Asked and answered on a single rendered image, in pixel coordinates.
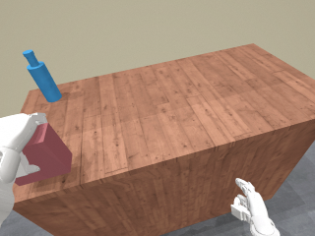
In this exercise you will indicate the robot left forearm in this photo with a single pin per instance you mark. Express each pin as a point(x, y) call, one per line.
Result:
point(9, 164)

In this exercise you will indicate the sponge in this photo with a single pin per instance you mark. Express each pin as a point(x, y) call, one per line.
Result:
point(46, 150)

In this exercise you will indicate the table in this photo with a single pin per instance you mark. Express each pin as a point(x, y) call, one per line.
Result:
point(158, 148)

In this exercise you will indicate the robot right forearm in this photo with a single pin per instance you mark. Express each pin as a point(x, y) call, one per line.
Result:
point(261, 225)

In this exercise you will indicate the robot right hand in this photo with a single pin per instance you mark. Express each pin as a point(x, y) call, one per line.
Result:
point(244, 208)

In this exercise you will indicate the robot left hand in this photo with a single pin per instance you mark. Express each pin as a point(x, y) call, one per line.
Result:
point(15, 132)

